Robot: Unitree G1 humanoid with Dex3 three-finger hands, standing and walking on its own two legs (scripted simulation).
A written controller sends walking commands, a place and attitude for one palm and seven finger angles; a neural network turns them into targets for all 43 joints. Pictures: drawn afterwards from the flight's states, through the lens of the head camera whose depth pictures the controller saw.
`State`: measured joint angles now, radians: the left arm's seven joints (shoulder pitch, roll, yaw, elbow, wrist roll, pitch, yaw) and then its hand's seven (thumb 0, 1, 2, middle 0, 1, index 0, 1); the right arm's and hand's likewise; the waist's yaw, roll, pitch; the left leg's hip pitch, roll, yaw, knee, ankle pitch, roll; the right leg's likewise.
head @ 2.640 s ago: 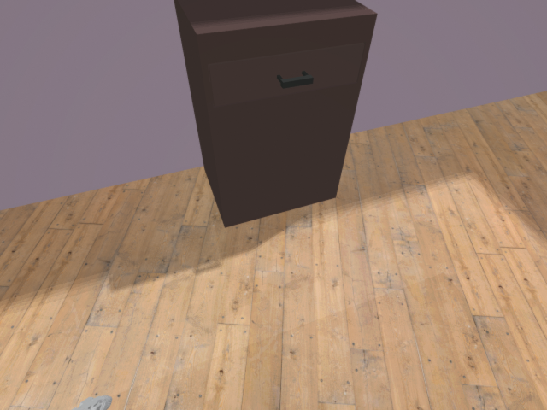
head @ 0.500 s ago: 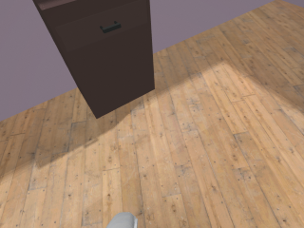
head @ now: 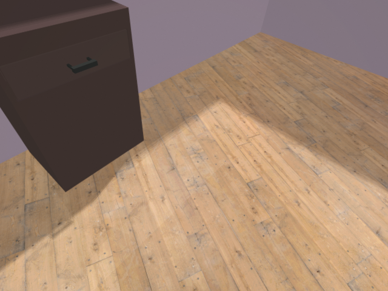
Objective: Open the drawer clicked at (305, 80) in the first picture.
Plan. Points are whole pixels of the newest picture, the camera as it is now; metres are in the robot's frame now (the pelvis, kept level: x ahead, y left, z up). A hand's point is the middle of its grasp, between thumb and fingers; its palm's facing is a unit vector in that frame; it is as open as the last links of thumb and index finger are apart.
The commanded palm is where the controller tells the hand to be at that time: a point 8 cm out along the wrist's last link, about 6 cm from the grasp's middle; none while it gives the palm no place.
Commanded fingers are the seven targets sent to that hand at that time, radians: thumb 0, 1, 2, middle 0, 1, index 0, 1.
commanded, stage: walk to a spot facing it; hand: left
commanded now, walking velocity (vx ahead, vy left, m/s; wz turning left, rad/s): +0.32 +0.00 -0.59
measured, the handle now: (82, 64) +0.95 +0.57 -0.06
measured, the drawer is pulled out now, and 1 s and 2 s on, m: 0.00 0.00 0.00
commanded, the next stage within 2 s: turn to face it in 1.40 s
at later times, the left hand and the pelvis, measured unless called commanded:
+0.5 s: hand (182, 216) +0.37 +0.06 -0.19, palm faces -0.34 -0.93 -0.14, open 7.4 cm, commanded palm none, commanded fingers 0.00 0.90 0.90 -0.20 -0.30 -0.20 -0.30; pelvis +0.19 -0.06 -0.03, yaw -17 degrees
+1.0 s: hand (171, 201) +0.42 +0.10 -0.20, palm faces -0.28 -0.95 -0.13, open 7.4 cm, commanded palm none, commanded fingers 0.00 0.90 0.90 -0.20 -0.30 -0.20 -0.30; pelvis +0.42 -0.08 -0.02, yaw -24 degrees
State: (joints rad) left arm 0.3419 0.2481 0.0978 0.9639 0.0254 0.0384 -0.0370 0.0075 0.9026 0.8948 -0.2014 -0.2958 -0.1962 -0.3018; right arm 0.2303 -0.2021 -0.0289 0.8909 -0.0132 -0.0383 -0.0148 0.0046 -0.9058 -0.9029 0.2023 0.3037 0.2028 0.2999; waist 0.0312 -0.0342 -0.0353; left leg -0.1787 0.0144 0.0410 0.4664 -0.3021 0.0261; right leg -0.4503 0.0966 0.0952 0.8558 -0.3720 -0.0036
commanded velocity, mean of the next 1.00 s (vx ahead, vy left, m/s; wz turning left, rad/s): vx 0.36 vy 0.00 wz -0.29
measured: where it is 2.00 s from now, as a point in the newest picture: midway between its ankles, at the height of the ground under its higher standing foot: (242, 214)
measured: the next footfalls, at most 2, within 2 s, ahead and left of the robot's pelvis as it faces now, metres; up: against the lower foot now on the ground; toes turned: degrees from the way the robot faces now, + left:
right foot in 0.42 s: +0.28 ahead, -0.15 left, +0.00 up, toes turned -23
left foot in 0.94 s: +0.55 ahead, -0.03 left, +0.00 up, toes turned -13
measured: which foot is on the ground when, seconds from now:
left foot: down 0.00-0.44, up 0.46-0.92, down 0.94-1.00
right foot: up 0.00-0.40, down 0.42-0.94, up 0.96-1.00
